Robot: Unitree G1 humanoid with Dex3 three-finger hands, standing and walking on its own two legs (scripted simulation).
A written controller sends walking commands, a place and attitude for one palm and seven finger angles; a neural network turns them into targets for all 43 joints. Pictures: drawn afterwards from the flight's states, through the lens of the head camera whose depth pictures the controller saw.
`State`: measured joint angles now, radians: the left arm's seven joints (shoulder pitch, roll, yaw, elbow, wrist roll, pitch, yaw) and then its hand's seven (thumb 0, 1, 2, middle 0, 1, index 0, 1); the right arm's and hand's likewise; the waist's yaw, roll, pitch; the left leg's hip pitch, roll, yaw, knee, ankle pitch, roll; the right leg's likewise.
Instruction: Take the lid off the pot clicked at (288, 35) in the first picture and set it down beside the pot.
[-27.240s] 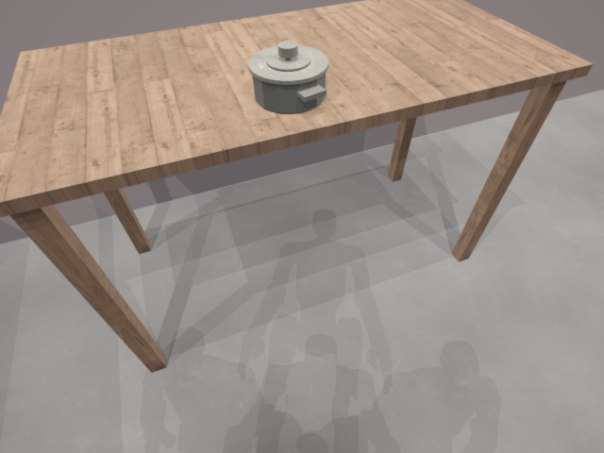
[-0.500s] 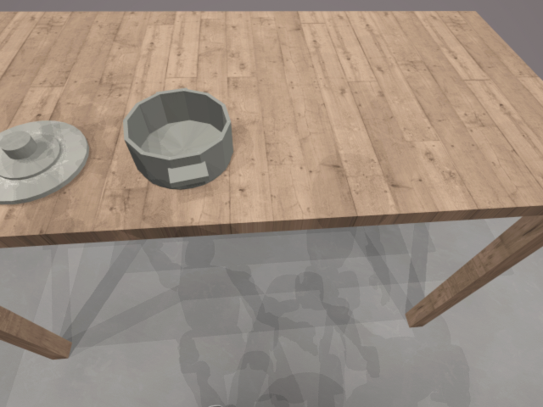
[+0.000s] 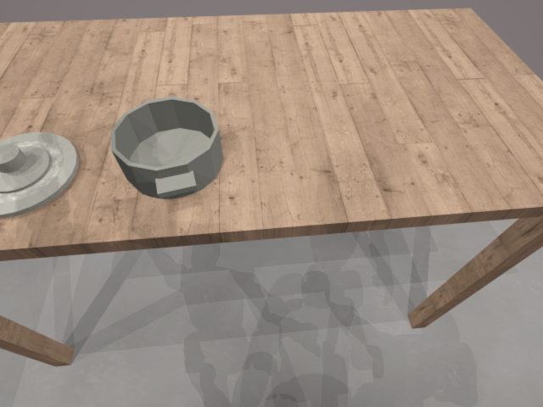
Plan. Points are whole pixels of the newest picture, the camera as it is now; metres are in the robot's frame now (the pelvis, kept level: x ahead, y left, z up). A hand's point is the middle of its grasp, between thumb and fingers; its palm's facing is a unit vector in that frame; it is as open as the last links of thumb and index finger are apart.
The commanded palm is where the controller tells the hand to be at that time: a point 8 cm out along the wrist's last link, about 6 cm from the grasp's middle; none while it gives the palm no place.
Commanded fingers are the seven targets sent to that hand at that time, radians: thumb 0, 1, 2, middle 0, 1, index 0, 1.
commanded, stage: draw the hand back to the body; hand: left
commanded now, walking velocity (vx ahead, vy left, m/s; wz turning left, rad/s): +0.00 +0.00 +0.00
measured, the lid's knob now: (7, 158) +0.47 +0.37 +0.11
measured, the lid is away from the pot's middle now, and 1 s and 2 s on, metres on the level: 0.23 0.23 0.23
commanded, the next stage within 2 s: none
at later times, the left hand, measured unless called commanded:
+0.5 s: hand out of the picture +0.41 +0.28 +0.30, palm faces +0.39 -0.79 -0.48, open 11.0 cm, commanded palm +0.34 +0.32 +0.31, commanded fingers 0.00 -0.02 0.88 -0.44 -0.60 -0.44 -0.60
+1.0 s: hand out of the picture +0.34 +0.27 +0.31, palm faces +0.57 -0.80 -0.19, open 9.2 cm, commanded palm +0.28 +0.30 +0.30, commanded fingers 0.00 0.62 0.89 -0.27 -0.39 -0.27 -0.39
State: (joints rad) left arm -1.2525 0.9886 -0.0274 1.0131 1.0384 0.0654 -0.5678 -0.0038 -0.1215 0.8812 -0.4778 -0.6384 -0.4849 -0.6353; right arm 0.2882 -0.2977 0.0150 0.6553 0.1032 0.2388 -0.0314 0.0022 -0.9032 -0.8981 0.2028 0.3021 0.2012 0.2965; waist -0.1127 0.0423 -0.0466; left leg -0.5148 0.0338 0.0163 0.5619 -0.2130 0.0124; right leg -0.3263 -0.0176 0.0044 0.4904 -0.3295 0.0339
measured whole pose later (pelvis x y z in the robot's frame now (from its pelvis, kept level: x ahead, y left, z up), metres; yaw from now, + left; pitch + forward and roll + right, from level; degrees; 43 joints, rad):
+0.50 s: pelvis -0.01 -0.01 +0.01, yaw +0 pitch +2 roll -1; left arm -0.79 0.69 0.31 0.52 0.12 -0.02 -0.12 0.00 -0.12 0.88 -0.48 -0.64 -0.49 -0.63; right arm 0.21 -0.26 0.07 0.56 0.08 0.12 -0.06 0.00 -0.90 -0.90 0.20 0.30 0.20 0.30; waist 0.00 0.04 0.02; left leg -0.34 0.05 0.01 0.50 -0.20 -0.01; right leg -0.16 0.00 0.00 0.45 -0.32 0.01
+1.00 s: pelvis +0.01 -0.03 +0.01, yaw -1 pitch -2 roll +0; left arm -0.36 0.52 0.49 0.09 -0.07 -0.08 0.09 0.00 0.36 0.89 -0.34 -0.48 -0.35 -0.47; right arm 0.19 -0.28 0.01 0.68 0.04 -0.02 -0.06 0.01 -0.90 -0.90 0.20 0.30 0.20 0.30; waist 0.02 0.05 0.02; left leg -0.19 0.07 0.03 0.41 -0.18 -0.04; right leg -0.02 0.01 0.02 0.35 -0.30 -0.01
